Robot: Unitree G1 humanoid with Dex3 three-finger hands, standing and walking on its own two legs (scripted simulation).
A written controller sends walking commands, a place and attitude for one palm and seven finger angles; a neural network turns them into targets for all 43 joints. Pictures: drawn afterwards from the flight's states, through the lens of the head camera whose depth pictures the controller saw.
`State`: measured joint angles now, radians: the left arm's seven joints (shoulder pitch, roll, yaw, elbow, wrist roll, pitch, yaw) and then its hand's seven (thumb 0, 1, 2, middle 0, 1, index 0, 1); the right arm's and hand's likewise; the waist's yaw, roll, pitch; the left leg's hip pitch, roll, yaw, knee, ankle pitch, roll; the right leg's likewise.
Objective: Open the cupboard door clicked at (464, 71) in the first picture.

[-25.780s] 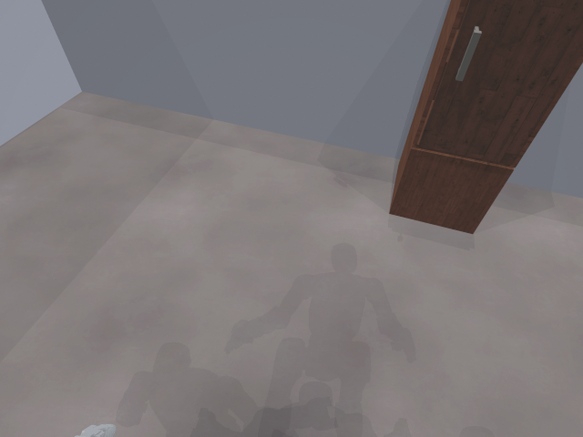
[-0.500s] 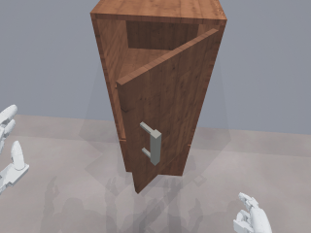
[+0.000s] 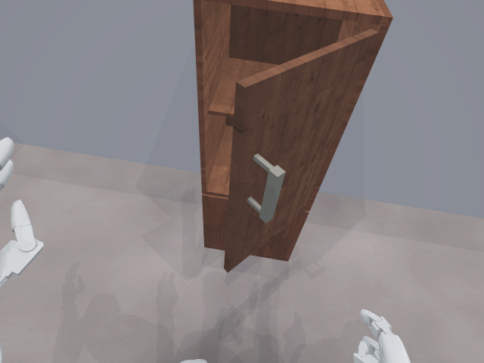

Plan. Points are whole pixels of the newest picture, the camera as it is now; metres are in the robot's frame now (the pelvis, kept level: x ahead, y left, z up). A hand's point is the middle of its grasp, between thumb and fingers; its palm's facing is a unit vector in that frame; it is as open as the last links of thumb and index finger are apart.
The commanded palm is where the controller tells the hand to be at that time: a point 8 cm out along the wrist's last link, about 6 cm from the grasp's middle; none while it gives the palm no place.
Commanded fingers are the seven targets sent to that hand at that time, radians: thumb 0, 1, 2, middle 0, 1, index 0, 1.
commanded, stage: step back with the hand held close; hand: left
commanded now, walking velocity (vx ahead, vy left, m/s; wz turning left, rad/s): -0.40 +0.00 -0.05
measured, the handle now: (263, 189) +0.42 -0.01 +0.04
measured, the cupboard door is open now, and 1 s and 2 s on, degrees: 50 50 50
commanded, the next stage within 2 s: stop stepping back and stand still in 0.24 s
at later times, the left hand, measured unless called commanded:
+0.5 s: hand (6, 339) +0.11 +0.23 +0.19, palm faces +0.25 -0.83 -0.50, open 7.4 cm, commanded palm +0.06 +0.28 +0.19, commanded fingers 0.00 0.90 0.90 -0.20 -0.30 -0.20 -0.30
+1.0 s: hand out of the picture +0.07 +0.26 +0.17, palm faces +0.37 -0.84 -0.39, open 7.4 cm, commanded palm +0.02 +0.30 +0.19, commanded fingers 0.00 0.90 0.90 -0.20 -0.30 -0.20 -0.30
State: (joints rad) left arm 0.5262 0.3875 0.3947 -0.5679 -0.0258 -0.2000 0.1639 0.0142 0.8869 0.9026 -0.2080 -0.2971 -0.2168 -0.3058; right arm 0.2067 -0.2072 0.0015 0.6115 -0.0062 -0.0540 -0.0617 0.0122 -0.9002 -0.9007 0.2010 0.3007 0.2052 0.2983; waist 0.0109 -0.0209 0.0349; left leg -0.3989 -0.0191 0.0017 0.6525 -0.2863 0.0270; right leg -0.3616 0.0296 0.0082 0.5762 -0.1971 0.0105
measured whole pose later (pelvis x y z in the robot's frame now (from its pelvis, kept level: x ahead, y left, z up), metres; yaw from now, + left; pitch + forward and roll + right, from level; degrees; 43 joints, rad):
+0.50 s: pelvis -0.11 +0.00 +0.01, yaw -7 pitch +2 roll -2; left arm 0.62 0.49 0.44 -0.61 -0.09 -0.20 0.12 0.01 0.89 0.90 -0.21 -0.30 -0.22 -0.31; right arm 0.17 -0.18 0.03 0.64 -0.01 -0.07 -0.04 0.01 -0.90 -0.90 0.20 0.30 0.21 0.30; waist 0.02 -0.02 0.00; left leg -0.54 0.00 0.01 0.68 -0.21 -0.01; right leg -0.08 0.05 -0.02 0.43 -0.38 -0.03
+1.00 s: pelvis -0.15 +0.01 +0.01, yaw -7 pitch -3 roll -2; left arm 0.52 0.39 0.40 -0.41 -0.04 -0.20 0.14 0.01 0.89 0.90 -0.21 -0.30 -0.22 -0.31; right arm 0.26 -0.21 0.01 0.68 0.00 -0.11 -0.09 0.01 -0.90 -0.90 0.20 0.30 0.20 0.30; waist 0.01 0.00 -0.02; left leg -0.34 -0.03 -0.02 0.54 -0.15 0.05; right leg -0.06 0.04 -0.01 0.48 -0.37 -0.01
